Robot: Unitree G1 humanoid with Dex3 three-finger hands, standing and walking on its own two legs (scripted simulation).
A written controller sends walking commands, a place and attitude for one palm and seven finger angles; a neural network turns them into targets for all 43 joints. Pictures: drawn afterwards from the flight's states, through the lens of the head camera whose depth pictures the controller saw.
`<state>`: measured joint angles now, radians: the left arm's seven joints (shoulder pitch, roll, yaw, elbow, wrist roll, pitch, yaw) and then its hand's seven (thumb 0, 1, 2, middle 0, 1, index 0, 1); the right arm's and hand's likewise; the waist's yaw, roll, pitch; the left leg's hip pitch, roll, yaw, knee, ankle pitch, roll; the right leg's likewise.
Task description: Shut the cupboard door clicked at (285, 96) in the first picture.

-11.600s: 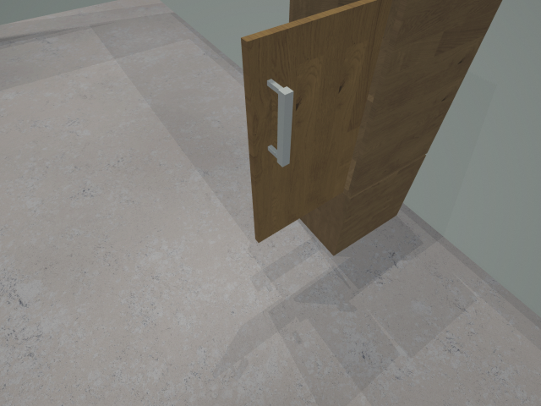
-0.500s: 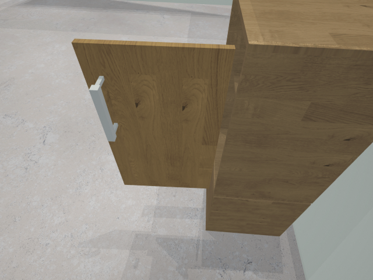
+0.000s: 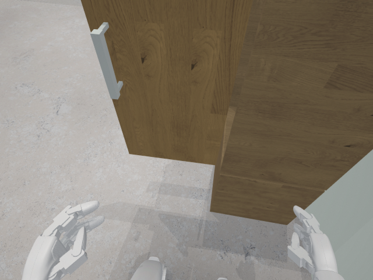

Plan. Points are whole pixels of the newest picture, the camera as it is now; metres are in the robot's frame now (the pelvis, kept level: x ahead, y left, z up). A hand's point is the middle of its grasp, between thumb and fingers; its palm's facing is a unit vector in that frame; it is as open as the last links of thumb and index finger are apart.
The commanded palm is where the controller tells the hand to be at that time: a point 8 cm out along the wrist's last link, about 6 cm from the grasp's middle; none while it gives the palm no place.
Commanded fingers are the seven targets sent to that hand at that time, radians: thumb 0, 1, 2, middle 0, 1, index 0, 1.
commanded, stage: raise the hand and make a fist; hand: left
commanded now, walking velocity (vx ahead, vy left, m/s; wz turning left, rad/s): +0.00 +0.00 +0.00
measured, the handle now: (110, 63) +0.55 +0.25 +0.16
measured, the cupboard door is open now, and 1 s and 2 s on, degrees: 92 92 92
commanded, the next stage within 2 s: bring the fist close to the handle in 1.46 s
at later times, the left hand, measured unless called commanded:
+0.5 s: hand (66, 205) +0.22 +0.23 +0.11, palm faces +0.01 -1.00 -0.06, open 3.7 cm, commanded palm +0.19 +0.27 +0.11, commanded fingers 0.00 0.90 0.90 -1.08 -1.26 -1.08 -1.26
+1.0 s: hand (59, 188) +0.23 +0.23 +0.15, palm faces -0.03 -1.00 -0.06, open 3.1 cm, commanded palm +0.20 +0.28 +0.16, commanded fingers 0.00 0.90 0.90 -1.30 -1.50 -1.30 -1.50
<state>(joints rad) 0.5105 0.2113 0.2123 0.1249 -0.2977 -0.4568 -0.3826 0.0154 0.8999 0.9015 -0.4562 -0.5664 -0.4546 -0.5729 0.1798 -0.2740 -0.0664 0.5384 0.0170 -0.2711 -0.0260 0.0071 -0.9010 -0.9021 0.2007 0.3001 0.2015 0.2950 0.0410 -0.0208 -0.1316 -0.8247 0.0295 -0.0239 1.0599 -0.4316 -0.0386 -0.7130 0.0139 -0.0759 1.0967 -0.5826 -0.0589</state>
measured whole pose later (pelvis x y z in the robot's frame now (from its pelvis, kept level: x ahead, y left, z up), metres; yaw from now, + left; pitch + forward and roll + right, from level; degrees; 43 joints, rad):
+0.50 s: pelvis +0.00 +0.04 +0.02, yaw -1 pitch +10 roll -2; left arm 0.46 0.24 0.19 -0.16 -0.31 -0.33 -0.24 0.02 0.90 0.90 -0.90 -1.06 -0.90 -1.07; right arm 0.34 -0.25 0.00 0.56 0.02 -0.25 -0.06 0.01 -0.90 -0.90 0.20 0.30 0.20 0.30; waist 0.01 0.04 -0.10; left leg -0.73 0.02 0.00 0.97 -0.40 0.02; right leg -0.60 0.00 -0.05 0.95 -0.51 0.00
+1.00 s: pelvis +0.01 +0.04 +0.04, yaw +0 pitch +4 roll -2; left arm 0.34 0.28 0.17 -0.19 -0.29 -0.10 -0.27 0.02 0.90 0.90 -1.28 -1.47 -1.28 -1.48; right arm 0.26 -0.23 0.07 0.52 0.04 -0.24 -0.07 0.01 -0.90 -0.90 0.20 0.30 0.21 0.30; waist 0.04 0.05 -0.07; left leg -0.53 0.01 -0.01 0.81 -0.34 0.02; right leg -0.39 0.00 -0.06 0.77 -0.44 0.00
